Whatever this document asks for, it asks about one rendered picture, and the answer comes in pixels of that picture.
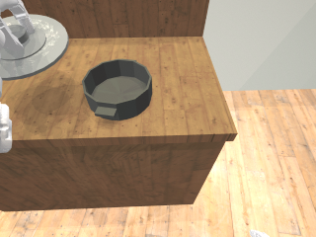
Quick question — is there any knob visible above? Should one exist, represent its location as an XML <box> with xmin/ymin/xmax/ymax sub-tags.
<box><xmin>8</xmin><ymin>25</ymin><xmax>29</xmax><ymax>44</ymax></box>

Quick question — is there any left robot upper arm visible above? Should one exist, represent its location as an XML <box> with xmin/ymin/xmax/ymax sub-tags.
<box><xmin>0</xmin><ymin>102</ymin><xmax>13</xmax><ymax>153</ymax></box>

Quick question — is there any left robot hand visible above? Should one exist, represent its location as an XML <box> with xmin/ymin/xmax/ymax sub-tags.
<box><xmin>0</xmin><ymin>0</ymin><xmax>35</xmax><ymax>51</ymax></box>

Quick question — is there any pot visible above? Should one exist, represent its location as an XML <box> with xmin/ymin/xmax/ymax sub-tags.
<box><xmin>82</xmin><ymin>58</ymin><xmax>152</xmax><ymax>120</ymax></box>

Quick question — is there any lid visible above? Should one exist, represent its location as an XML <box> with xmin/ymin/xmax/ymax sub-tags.
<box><xmin>0</xmin><ymin>14</ymin><xmax>69</xmax><ymax>81</ymax></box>

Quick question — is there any table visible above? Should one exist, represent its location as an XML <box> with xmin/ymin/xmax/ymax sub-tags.
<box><xmin>0</xmin><ymin>0</ymin><xmax>238</xmax><ymax>212</ymax></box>

